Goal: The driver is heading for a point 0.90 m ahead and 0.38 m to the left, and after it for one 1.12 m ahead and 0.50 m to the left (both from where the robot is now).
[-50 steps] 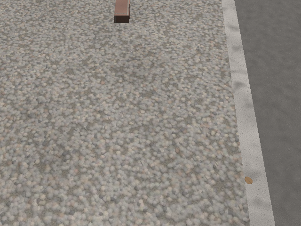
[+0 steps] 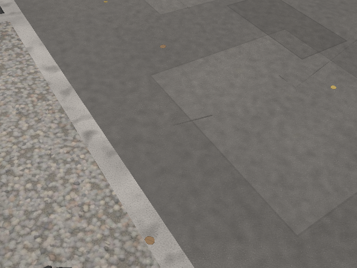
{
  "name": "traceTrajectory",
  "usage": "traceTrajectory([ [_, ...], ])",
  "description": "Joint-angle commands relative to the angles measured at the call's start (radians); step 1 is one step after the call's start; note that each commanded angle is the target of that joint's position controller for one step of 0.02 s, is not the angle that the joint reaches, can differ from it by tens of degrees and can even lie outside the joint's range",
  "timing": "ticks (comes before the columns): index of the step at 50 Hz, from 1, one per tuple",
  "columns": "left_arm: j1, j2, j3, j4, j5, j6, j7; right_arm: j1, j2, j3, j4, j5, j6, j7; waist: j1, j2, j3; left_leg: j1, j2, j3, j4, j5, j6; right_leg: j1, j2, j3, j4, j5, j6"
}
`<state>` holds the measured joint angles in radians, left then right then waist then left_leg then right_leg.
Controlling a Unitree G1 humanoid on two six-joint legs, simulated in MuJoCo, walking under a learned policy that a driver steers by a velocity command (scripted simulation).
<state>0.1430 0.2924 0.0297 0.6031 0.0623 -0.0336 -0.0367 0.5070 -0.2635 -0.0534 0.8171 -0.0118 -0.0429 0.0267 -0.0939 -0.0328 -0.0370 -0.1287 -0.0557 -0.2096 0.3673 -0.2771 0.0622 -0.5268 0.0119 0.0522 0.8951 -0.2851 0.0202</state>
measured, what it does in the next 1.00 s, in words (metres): walks ahead, turning left: right foot, then left foot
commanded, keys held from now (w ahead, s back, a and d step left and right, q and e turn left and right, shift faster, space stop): w+q+shift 0.98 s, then w+shift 0.02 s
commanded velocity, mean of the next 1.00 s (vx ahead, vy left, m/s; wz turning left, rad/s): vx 0.93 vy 0.00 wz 0.89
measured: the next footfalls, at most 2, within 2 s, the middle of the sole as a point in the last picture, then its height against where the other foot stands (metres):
right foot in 0.16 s outside the picture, level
left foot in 0.60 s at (111, 267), level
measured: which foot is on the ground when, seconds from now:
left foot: down 0.00-0.16, up 0.18-0.58, down 0.60-1.00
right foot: up 0.00-0.14, down 0.16-0.60, up 0.62-0.98, down 1.00-1.00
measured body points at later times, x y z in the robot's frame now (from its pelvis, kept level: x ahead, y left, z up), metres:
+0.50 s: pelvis +0.31 +0.01 -0.03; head +0.35 +0.03 +0.41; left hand +0.14 +0.25 -0.15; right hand +0.66 -0.10 -0.09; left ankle +0.43 +0.17 -0.69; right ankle +0.15 -0.15 -0.75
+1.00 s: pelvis +0.72 +0.26 -0.04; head +0.75 +0.28 +0.41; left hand +0.71 +0.60 -0.08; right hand +0.96 +0.05 -0.15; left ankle +0.51 +0.15 -0.74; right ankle +0.94 +0.29 -0.75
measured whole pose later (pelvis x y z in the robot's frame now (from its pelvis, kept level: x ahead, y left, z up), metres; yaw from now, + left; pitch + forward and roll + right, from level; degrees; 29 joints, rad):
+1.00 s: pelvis +0.72 +0.26 -0.04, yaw +54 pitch +2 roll +1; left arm 0.01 0.30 -0.03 0.56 0.03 -0.07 0.00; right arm 0.45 -0.37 -0.08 0.83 -0.01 -0.06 0.01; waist -0.11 0.00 0.04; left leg 0.09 -0.18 -0.30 0.49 -0.49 0.15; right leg -0.56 -0.05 0.07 0.55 -0.09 0.03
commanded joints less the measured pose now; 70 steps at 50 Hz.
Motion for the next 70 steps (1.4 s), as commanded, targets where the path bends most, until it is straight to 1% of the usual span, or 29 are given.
traceTrajectory([
  [1, -0.187, 0.044, 0.006, -0.115, -0.016, -0.007, -0.012, -0.031, -0.182, -0.056, -0.048, 0.000, 0.001, -0.009, 0.001, 0.219, 0.097, -0.028, 0.129, -0.278, -0.197, -0.167, 0.146, -0.076, 0.027, -0.044, -0.143, 0.011, 0.044],
  [4, -0.240, 0.055, 0.005, -0.124, -0.031, -0.019, -0.005, -0.024, -0.201, -0.070, -0.037, -0.007, 0.008, -0.010, -0.012, 0.222, 0.087, -0.031, 0.133, -0.315, -0.158, -0.162, 0.152, 0.025, 0.064, -0.041, -0.311, -0.025, 0.051],
  [7, -0.054, 0.096, 0.022, -0.067, -0.050, -0.038, 0.032, -0.124, -0.214, -0.078, -0.055, 0.000, -0.003, -0.010, 0.111, 0.173, 0.025, -0.237, 0.111, -0.294, -0.034, 0.018, 0.097, 0.480, 0.054, -0.021, -0.480, 0.079, 0.009],
  [8, 0.104, 0.168, 0.049, -0.028, -0.035, -0.046, 0.054, -0.142, -0.198, -0.075, -0.058, 0.010, -0.018, -0.006, 0.195, 0.101, -0.061, -0.362, 0.052, -0.215, 0.166, 0.099, 0.065, 0.739, -0.021, 0.028, -0.470, 0.042, -0.019],
  [9, 0.292, 0.283, 0.084, -0.008, -0.001, -0.047, 0.073, -0.133, -0.108, -0.049, -0.091, 0.042, -0.037, -0.007, 0.282, -0.131, -0.227, -0.546, -0.047, -0.049, 0.509, -0.058, 0.024, 1.009, -0.297, 0.327, -0.551, -0.349, -0.078],
  [10, 0.290, 0.327, 0.094, 0.009, 0.004, -0.031, 0.078, -0.142, -0.073, -0.026, -0.136, 0.047, -0.031, -0.014, 0.243, -0.274, -0.257, -0.684, -0.065, 0.058, 0.719, -0.253, 0.019, 0.950, -0.466, 0.706, -0.675, -0.627, -0.132],
  [12, 0.178, 0.147, 0.050, -0.001, 0.003, -0.031, 0.070, -0.231, -0.128, -0.032, -0.113, -0.004, -0.003, -0.006, 0.190, -0.034, -0.031, -0.721, 0.072, 0.107, 0.861, -0.073, 0.027, 0.703, -0.395, 0.497, -0.645, -0.432, -0.132],
  [18, 0.280, 0.054, 0.020, 0.114, -0.030, -0.072, 0.043, -0.389, -0.074, -0.009, -0.174, -0.025, 0.042, 0.061, 0.147, -0.080, 0.129, -0.834, 0.150, 0.160, 0.911, 0.061, 0.019, 0.608, -0.274, 0.050, -0.722, 0.162, -0.096],
  [24, 0.266, 0.081, 0.017, 0.184, -0.028, -0.091, 0.049, -0.614, -0.060, 0.038, -0.279, -0.020, 0.039, 0.094, 0.107, -0.011, 0.221, -0.586, 0.090, 0.368, 0.526, 0.222, 0.058, 0.435, -0.190, -0.282, -0.794, 0.706, -0.029],
  [26, 0.313, 0.150, 0.031, 0.200, -0.029, -0.089, 0.061, -0.587, -0.073, 0.040, -0.268, -0.017, 0.041, 0.090, 0.079, -0.041, 0.147, -0.403, -0.003, 0.449, 0.456, 0.204, 0.098, 0.495, -0.206, -0.311, -0.667, 1.245, -0.014],
  [28, 0.278, 0.223, 0.049, 0.193, -0.025, -0.063, 0.079, -0.354, -0.141, 0.016, -0.201, -0.017, 0.040, 0.070, -0.064, -0.092, 0.000, -0.133, -0.061, 0.416, 0.434, 0.121, 0.141, 0.511, -0.254, -0.295, -0.338, 1.488, -0.011],
  [29, 0.215, 0.238, 0.052, 0.167, -0.022, -0.052, 0.079, -0.114, -0.199, -0.013, -0.129, -0.020, 0.037, 0.052, -0.172, -0.100, -0.105, 0.140, -0.065, 0.339, 0.397, 0.098, 0.185, 0.399, -0.271, -0.266, -0.062, 1.436, -0.023],
  [30, 0.196, 0.209, 0.049, 0.163, -0.015, -0.044, 0.060, 0.009, -0.250, -0.047, -0.071, -0.010, 0.034, 0.024, -0.193, 0.003, -0.144, 0.383, -0.030, 0.237, 0.289, 0.097, 0.219, 0.199, -0.169, -0.270, 0.309, 0.753, -0.029],
  [31, 0.199, 0.072, 0.012, 0.117, 0.001, -0.056, 0.040, -0.067, -0.335, -0.069, -0.080, 0.005, 0.046, -0.002, -0.072, 0.231, -0.102, 0.462, 0.148, -0.048, 0.324, 0.175, 0.251, -0.115, -0.017, -0.243, 0.702, -0.206, -0.015],
  [32, 0.227, 0.119, 0.015, 0.009, -0.030, -0.074, 0.044, -0.101, -0.400, -0.085, -0.134, -0.023, 0.056, -0.005, -0.029, 0.233, -0.317, 0.660, 0.301, -0.499, 0.094, -0.008, 0.430, -0.339, 0.010, -0.028, 0.845, -0.198, -0.006],
  [33, 0.131, 0.164, 0.014, -0.004, -0.021, -0.091, 0.042, -0.096, -0.350, -0.083, -0.135, -0.013, 0.060, -0.014, -0.052, 0.054, -0.231, 0.556, 0.300, -0.556, -0.055, -0.152, 0.385, -0.378, -0.044, 0.037, 0.748, -0.090, -0.010],
  [34, 0.128, 0.158, 0.009, -0.001, -0.023, -0.096, 0.040, -0.135, -0.301, -0.071, -0.119, -0.013, 0.052, -0.023, 0.013, -0.004, -0.045, 0.357, 0.279, -0.497, -0.119, -0.141, 0.348, -0.360, -0.081, 0.029, 0.632, -0.046, -0.010],
  [37, 0.180, 0.125, -0.005, 0.025, 0.022, -0.040, 0.042, -0.218, -0.231, -0.041, -0.117, -0.007, 0.006, -0.032, 0.151, -0.063, 0.102, -0.061, 0.159, -0.298, -0.138, 0.087, 0.322, -0.162, -0.147, 0.027, 0.438, -0.127, 0.038],
  [41, -0.044, 0.072, -0.024, -0.073, 0.005, -0.017, 0.023, -0.219, -0.220, -0.041, -0.106, 0.001, -0.034, -0.022, 0.126, -0.007, 0.181, -0.328, 0.035, -0.169, -0.209, 0.153, 0.271, -0.021, -0.147, -0.041, 0.054, 0.087, 0.070],
  [46, -0.134, 0.084, -0.025, -0.094, -0.036, -0.027, 0.017, -0.144, -0.254, -0.062, -0.075, 0.017, -0.037, -0.013, 0.051, 0.067, 0.093, -0.145, 0.052, -0.186, -0.133, 0.502, 0.174, 0.180, -0.053, -0.044, -0.281, 0.363, 0.019],
  [49, 0.149, 0.192, 0.023, -0.020, -0.041, -0.034, 0.047, -0.183, -0.323, -0.076, -0.076, 0.002, -0.032, -0.018, 0.212, 0.057, -0.094, -0.053, 0.039, -0.183, 0.270, 0.803, 0.099, 0.515, 0.010, -0.041, -0.326, 0.137, -0.005],
  [50, 0.376, 0.239, 0.048, 0.035, -0.033, -0.036, 0.068, -0.229, -0.288, -0.066, -0.080, -0.010, -0.044, -0.015, 0.331, 0.043, -0.190, -0.163, 0.006, -0.132, 0.539, 0.734, 0.082, 0.745, -0.051, -0.025, -0.294, 0.040, -0.023],
  [51, 0.521, 0.304, 0.069, 0.066, 0.008, -0.045, 0.086, -0.215, -0.114, -0.022, -0.112, -0.004, -0.058, -0.020, 0.336, -0.201, -0.284, -0.394, -0.088, -0.041, 0.915, 0.032, 0.072, 0.947, -0.313, 0.300, -0.380, -0.361, -0.067],
  [52, 0.377, 0.342, 0.076, 0.051, 0.014, -0.043, 0.070, -0.101, -0.078, 0.006, -0.163, 0.028, -0.058, -0.013, 0.183, -0.440, -0.337, -0.574, -0.118, 0.026, 1.051, -0.206, 0.059, 0.925, -0.467, 0.877, -0.650, -0.495, -0.146],
  [55, 0.204, 0.132, 0.045, 0.071, -0.011, -0.039, 0.039, -0.268, -0.152, 0.006, -0.127, -0.036, -0.029, 0.006, 0.155, -0.008, -0.011, -0.583, 0.034, 0.072, 0.966, -0.003, 0.051, 0.548, -0.309, 0.518, -0.640, -0.323, -0.183],
  [62, 0.263, 0.130, 0.042, 0.182, -0.047, -0.071, 0.029, -0.529, -0.094, 0.067, -0.282, -0.053, -0.030, 0.047, 0.085, -0.036, 0.137, -0.513, 0.119, 0.169, 0.470, 0.114, -0.041, 0.269, -0.171, 0.242, -0.786, 0.068, -0.222],
  [65, 0.281, 0.200, 0.064, 0.200, -0.059, -0.075, 0.012, -0.547, -0.088, 0.075, -0.265, -0.027, -0.035, 0.053, 0.094, -0.035, 0.134, -0.216, 0.045, 0.262, 0.287, 0.265, -0.038, 0.192, -0.166, 0.151, -0.823, 0.433, -0.190],
  [69, 0.376, 0.193, 0.057, 0.266, -0.079, -0.065, 0.017, -0.306, -0.137, 0.043, -0.169, -0.060, -0.053, 0.005, 0.004, -0.053, -0.041, 0.084, -0.002, 0.266, 0.119, 0.391, 0.023, 0.382, -0.098, 0.049, -0.347, 0.912, -0.082],
  [70, 0.297, 0.166, 0.045, 0.208, -0.102, -0.070, 0.036, -0.184, -0.216, -0.002, -0.173, 0.015, -0.060, -0.022, -0.093, -0.053, -0.157, 0.317, 0.162, 0.092, 0.147, 0.555, 0.054, 0.226, -0.095, 0.098, -0.141, 0.690, -0.053],
])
